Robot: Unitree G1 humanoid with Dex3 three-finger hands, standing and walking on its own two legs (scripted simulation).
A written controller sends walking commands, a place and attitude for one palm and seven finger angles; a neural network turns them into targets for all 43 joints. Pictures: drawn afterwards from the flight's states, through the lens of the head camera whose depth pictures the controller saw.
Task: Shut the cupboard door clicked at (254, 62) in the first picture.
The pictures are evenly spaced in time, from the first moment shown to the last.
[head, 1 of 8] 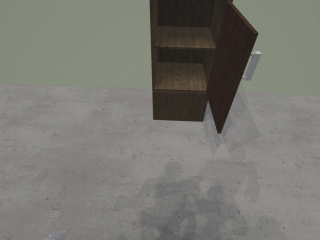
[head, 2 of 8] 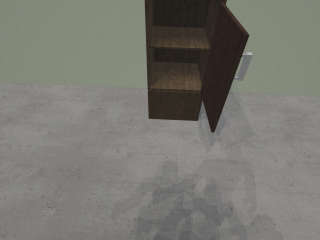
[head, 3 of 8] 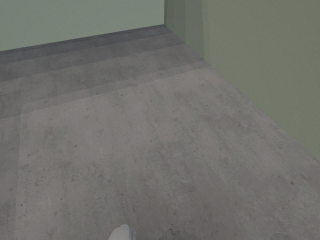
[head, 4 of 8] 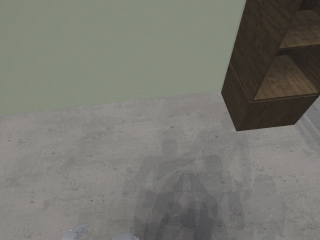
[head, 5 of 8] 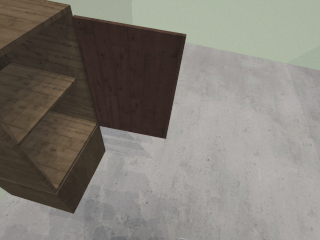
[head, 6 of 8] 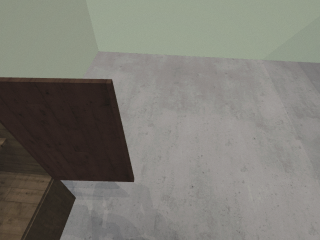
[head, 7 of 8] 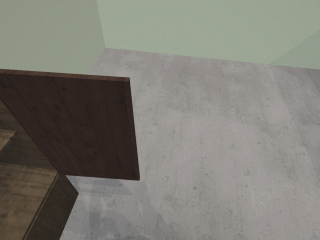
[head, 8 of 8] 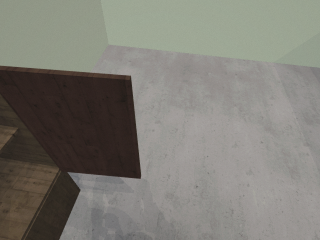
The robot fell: no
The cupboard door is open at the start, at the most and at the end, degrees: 94 94 94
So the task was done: no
